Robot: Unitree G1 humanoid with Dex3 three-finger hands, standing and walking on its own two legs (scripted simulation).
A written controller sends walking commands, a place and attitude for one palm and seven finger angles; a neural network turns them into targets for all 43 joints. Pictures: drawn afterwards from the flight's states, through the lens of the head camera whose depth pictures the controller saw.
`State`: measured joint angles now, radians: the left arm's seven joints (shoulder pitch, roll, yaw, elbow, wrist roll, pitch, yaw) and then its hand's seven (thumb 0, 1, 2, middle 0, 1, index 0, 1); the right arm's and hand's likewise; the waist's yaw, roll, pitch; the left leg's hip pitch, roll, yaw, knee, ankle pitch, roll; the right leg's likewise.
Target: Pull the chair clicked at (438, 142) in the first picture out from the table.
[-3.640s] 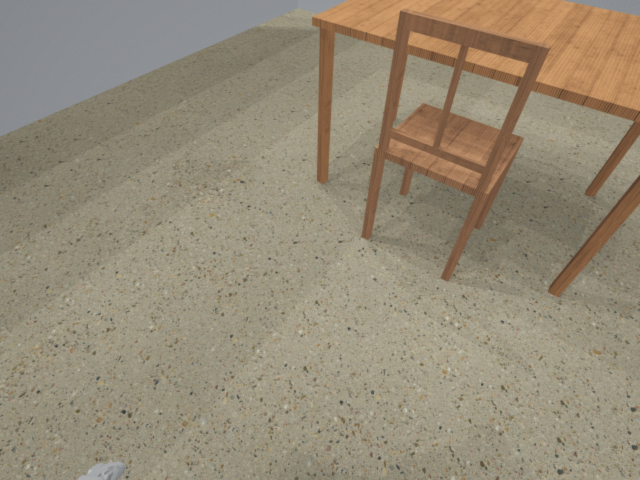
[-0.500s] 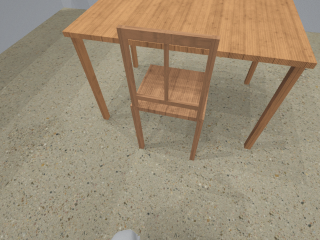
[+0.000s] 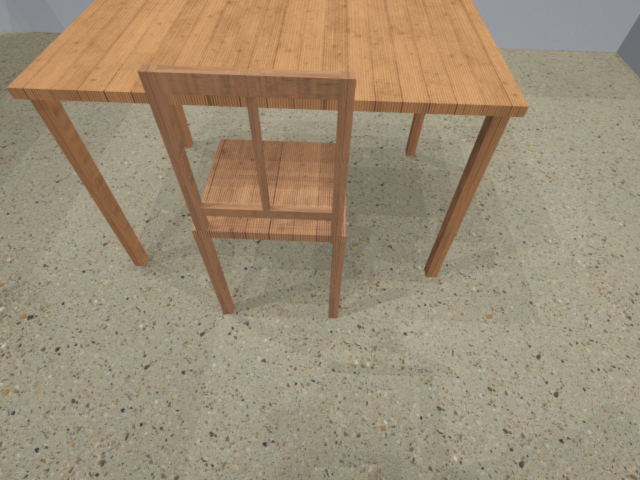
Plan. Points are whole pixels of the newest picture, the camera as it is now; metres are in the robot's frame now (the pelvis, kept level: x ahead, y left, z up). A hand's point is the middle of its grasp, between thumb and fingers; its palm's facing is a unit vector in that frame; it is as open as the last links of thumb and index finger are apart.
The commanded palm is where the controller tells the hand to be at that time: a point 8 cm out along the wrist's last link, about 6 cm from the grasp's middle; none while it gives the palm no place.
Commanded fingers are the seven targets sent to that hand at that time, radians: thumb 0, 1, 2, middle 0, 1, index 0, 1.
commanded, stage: take the last steps up to it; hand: left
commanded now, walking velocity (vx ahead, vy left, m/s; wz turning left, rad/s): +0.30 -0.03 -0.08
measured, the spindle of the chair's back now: (259, 158) +0.73 +0.15 -0.07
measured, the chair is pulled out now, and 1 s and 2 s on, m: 0.00 0.00 0.00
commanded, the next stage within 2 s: come to a stop and stand still in 0.68 s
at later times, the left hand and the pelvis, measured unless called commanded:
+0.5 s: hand out of the picture +0.07 +0.18 -0.19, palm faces +0.02 -0.99 -0.14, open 7.4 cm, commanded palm none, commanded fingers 0.00 0.90 0.90 -0.20 -0.30 -0.20 -0.30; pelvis +0.13 +0.01 -0.01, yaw -3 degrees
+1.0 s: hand (241, 369) +0.31 +0.14 -0.16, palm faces +0.02 -0.97 -0.24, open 7.2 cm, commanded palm none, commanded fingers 0.00 0.90 0.90 -0.20 -0.30 -0.20 -0.30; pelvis +0.26 -0.04 +0.00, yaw -1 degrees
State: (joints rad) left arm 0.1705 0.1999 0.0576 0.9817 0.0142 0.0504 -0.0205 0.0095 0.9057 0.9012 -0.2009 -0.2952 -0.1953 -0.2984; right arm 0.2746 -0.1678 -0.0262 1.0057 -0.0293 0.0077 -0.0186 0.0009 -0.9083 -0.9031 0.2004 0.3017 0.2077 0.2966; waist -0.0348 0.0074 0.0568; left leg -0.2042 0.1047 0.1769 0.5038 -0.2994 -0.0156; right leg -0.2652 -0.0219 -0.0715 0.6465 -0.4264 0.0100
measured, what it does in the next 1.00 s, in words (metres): walks ahead: right foot, then left foot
